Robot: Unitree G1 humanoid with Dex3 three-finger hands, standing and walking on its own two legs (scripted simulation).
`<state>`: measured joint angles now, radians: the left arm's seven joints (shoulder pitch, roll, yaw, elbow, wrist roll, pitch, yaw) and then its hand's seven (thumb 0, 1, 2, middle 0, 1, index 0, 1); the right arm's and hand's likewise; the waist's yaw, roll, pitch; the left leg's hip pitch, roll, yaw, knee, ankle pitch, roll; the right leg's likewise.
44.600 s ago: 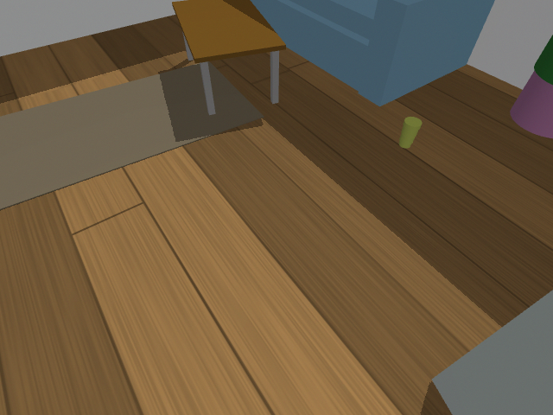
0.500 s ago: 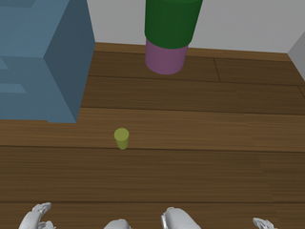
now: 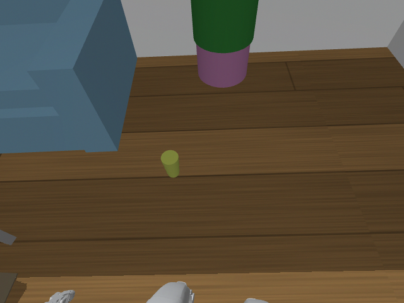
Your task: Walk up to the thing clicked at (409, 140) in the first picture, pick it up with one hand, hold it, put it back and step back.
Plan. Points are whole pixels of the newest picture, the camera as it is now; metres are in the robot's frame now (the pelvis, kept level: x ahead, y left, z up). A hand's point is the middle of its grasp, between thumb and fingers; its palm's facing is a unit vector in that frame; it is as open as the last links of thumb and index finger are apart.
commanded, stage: step back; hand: left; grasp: from the side
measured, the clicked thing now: (171, 165) +0.82 +0.24 -0.68
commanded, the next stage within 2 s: stand in 1.64 s
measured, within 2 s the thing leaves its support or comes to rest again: neither
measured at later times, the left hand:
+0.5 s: hand out of the picture -0.10 +0.23 -0.15, palm faces -0.02 -0.91 -0.41, open 7.4 cm
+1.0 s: hand out of the picture -0.22 +0.23 -0.15, palm faces +0.07 -0.92 -0.38, open 7.4 cm
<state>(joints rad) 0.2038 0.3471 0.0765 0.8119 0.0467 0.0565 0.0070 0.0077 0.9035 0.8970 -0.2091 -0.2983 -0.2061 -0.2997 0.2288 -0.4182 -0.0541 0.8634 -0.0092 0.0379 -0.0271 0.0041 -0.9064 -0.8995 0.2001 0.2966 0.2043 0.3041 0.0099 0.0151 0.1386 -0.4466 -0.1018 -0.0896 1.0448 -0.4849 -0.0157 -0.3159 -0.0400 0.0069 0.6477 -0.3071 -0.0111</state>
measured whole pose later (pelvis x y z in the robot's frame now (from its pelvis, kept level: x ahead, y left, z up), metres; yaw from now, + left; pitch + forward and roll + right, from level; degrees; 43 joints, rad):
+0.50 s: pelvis -0.18 -0.04 -0.01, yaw -1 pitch -2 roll -1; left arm 0.19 0.36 0.06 0.88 0.04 0.04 0.00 0.00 0.91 0.90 -0.21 -0.30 -0.20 -0.30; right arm 0.08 -0.42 -0.06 0.82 -0.02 0.06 -0.02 0.00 -0.90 -0.90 0.20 0.30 0.21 0.30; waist 0.02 0.05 0.16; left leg -0.52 0.02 -0.09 0.82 -0.39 0.00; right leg -0.25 0.03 0.02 0.69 -0.41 -0.01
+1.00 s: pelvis -0.26 -0.04 +0.00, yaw +3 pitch -4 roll -1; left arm 0.22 0.37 0.06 1.00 0.03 0.00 -0.01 0.01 0.91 0.90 -0.21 -0.30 -0.20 -0.30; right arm 0.19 -0.35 -0.04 0.98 -0.04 0.01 0.02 0.01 -0.90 -0.90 0.20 0.30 0.21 0.30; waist 0.01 0.02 0.06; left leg -0.25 0.02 -0.03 0.65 -0.37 0.01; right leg -0.25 0.01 -0.01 0.59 -0.28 -0.01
